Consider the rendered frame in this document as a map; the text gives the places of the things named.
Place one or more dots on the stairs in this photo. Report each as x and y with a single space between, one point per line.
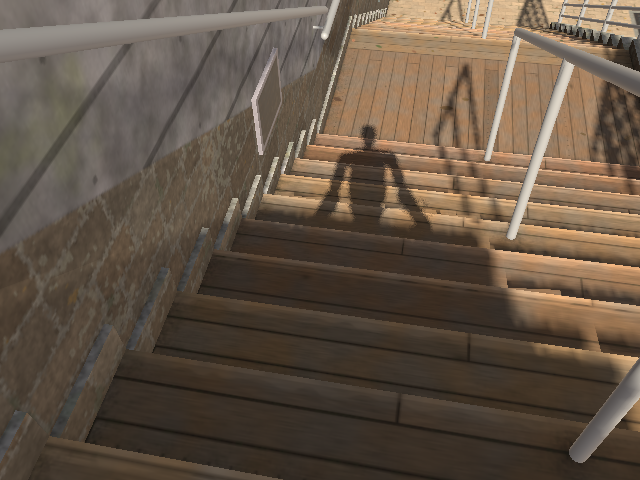
462 29
374 322

